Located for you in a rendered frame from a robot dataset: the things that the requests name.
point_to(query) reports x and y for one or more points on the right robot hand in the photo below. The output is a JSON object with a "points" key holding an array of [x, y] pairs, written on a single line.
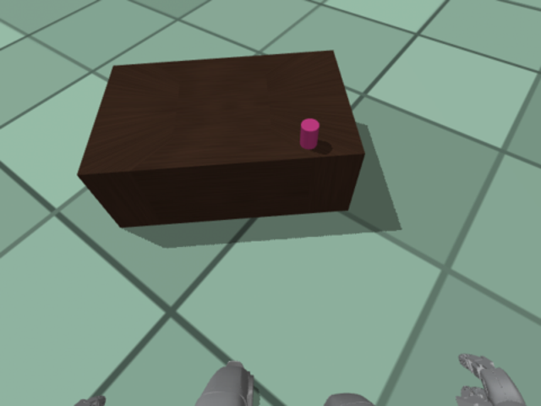
{"points": [[498, 386]]}

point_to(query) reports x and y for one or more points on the can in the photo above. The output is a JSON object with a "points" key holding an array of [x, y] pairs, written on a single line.
{"points": [[309, 133]]}

